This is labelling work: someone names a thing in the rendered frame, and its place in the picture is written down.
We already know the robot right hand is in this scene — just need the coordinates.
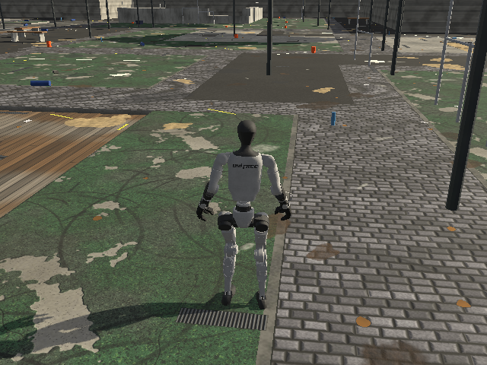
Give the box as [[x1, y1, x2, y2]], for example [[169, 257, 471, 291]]
[[275, 205, 292, 221]]

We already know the robot left shin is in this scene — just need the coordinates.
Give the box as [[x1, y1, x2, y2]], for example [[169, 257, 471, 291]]
[[223, 243, 236, 295]]

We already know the robot right upper arm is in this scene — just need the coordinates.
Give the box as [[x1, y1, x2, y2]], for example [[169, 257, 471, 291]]
[[262, 154, 282, 195]]

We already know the robot left forearm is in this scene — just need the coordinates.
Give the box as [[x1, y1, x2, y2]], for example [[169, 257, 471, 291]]
[[199, 182, 214, 209]]

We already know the robot left upper arm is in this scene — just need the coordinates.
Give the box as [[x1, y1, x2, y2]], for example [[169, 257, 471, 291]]
[[207, 152, 230, 194]]

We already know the robot left hand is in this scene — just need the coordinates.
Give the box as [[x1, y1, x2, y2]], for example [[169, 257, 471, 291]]
[[196, 206, 214, 221]]

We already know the robot right foot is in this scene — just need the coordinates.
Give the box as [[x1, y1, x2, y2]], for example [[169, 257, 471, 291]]
[[256, 290, 267, 309]]

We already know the robot right forearm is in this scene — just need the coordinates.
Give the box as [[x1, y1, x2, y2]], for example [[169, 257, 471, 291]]
[[275, 184, 290, 209]]

